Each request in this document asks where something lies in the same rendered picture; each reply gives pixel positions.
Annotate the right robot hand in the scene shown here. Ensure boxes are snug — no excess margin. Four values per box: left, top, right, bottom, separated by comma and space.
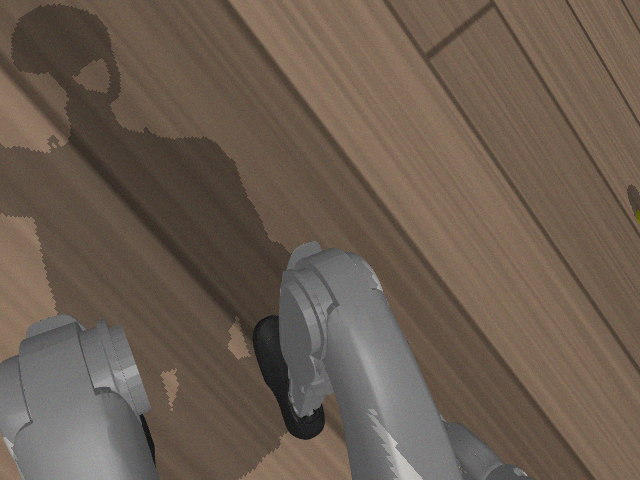
439, 413, 505, 480

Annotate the right robot arm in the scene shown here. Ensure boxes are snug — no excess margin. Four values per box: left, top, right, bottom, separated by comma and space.
486, 464, 536, 480

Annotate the right robot foot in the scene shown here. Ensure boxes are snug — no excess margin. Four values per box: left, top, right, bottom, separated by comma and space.
253, 315, 325, 440

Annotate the left robot foot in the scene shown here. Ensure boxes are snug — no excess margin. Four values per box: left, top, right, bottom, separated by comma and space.
140, 414, 156, 467

